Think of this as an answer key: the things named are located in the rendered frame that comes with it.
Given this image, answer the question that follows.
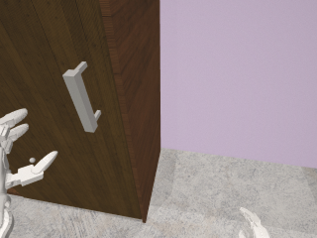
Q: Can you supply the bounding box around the right robot hand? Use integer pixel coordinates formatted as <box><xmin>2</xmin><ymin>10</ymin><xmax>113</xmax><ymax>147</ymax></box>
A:
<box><xmin>238</xmin><ymin>207</ymin><xmax>270</xmax><ymax>238</ymax></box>

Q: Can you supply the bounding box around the left robot forearm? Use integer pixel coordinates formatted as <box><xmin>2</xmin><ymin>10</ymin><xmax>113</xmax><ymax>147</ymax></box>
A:
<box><xmin>0</xmin><ymin>193</ymin><xmax>15</xmax><ymax>238</ymax></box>

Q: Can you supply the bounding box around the handle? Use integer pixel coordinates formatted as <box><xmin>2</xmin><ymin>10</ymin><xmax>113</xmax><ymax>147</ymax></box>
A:
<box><xmin>62</xmin><ymin>61</ymin><xmax>101</xmax><ymax>133</ymax></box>

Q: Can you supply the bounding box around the left robot hand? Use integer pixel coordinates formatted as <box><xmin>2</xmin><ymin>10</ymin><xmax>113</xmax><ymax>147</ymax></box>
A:
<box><xmin>0</xmin><ymin>108</ymin><xmax>58</xmax><ymax>194</ymax></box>

